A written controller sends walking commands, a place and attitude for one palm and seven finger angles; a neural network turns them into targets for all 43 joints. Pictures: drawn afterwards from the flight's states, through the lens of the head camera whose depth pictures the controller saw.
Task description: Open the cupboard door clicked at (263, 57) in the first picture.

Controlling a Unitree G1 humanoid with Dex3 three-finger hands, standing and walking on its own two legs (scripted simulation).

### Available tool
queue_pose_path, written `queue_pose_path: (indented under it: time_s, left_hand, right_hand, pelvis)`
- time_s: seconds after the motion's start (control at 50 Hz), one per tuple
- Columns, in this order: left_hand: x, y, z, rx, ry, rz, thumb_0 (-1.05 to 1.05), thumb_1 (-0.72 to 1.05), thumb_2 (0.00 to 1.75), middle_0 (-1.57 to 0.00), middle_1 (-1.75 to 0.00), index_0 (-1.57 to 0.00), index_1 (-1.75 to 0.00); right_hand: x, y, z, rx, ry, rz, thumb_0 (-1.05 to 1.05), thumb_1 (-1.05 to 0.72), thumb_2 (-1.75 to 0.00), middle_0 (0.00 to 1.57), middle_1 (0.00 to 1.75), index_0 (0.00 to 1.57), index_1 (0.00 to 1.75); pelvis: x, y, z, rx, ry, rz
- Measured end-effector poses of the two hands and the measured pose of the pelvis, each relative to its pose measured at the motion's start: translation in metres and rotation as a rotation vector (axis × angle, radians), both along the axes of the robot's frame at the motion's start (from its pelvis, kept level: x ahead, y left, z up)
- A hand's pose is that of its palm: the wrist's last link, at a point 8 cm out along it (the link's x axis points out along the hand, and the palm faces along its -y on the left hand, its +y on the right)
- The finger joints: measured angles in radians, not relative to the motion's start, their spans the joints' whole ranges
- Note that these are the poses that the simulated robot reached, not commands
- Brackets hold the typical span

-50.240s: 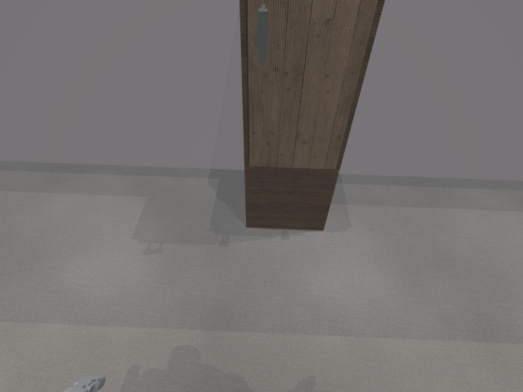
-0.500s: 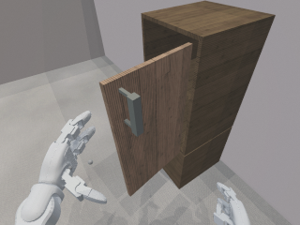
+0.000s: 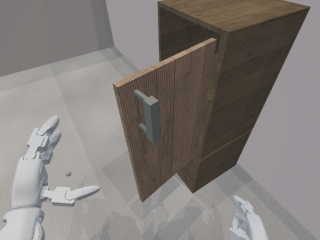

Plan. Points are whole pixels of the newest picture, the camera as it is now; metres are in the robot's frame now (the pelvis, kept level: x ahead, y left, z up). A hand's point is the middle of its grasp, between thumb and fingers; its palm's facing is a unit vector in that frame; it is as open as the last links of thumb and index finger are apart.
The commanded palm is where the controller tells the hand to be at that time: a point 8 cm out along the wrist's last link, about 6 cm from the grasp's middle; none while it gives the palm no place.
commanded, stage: draw the hand back to the body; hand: left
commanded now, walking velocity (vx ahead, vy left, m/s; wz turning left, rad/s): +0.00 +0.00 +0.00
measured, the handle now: (146, 116) +0.35 +0.08 +0.15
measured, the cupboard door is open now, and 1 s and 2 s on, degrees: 100 100 100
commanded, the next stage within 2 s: step back with the hand held close in 0.82 s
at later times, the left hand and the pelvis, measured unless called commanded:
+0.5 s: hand (39, 157) +0.22 +0.28 +0.15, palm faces +0.47 -0.79 -0.39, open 8.5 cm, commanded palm +0.17 +0.31 +0.17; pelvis +0.02 +0.01 +0.00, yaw -1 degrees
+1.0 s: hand (39, 157) +0.21 +0.27 +0.16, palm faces +0.47 -0.79 -0.38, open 7.4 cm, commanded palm +0.16 +0.30 +0.18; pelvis +0.01 +0.01 +0.00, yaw -1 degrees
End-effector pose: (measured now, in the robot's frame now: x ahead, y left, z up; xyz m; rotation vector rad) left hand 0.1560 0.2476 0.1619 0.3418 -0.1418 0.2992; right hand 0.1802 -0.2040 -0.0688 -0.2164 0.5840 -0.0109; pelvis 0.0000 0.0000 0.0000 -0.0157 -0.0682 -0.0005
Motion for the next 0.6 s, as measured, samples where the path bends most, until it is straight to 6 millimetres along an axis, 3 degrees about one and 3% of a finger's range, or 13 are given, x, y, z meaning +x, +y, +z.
queue_pose_path:
  time_s: [0.18,0.48,0.6]
  left_hand:
    - [0.01,0.024,0.007,0.066,-0.019,0.064,-0.01,0.14,0.58,-0.18,-0.31,-0.18,-0.31]
    - [0.019,0.062,0.008,0.102,-0.005,0.17,0.0,0.66,0.8,-0.2,-0.31,-0.2,-0.31]
    - [0.019,0.063,0.007,0.082,-0.009,0.188,0.01,0.81,0.87,-0.21,-0.31,-0.2,-0.31]
  right_hand:
    - [-0.001,0.001,-0.008,-0.001,0.067,-0.037,0.01,-0.9,-0.9,0.21,0.3,0.2,0.3]
    - [0.014,-0.006,-0.004,-0.028,0.09,-0.063,0.01,-0.91,-0.9,0.21,0.3,0.2,0.29]
    - [0.018,-0.006,-0.004,-0.031,0.089,-0.051,0.01,-0.91,-0.9,0.2,0.3,0.2,0.29]
  pelvis:
    - [0.011,0.005,0.002,0.001,-0.005,-0.011]
    - [0.023,0.008,0.004,-0.002,0.002,-0.019]
    - [0.023,0.01,0.004,-0.003,0.003,-0.015]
